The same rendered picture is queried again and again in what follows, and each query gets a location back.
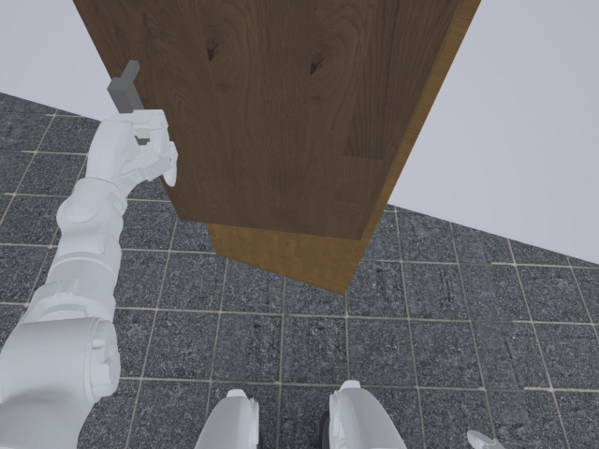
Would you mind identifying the left robot thigh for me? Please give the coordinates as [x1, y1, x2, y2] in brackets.
[195, 396, 259, 449]

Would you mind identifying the handle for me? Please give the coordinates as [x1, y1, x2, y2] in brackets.
[107, 60, 164, 177]

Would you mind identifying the cupboard door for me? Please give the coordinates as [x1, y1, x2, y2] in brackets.
[73, 0, 460, 240]

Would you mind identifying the right robot shin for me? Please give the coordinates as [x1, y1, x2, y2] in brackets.
[329, 380, 360, 449]

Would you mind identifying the right robot hand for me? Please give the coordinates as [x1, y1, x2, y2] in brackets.
[467, 429, 505, 449]

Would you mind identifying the left robot hand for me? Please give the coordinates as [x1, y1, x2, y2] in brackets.
[85, 109, 178, 197]

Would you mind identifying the left robot upper arm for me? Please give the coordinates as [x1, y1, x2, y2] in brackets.
[0, 316, 121, 449]

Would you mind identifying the robot left forearm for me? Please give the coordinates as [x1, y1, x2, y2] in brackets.
[0, 178, 127, 403]

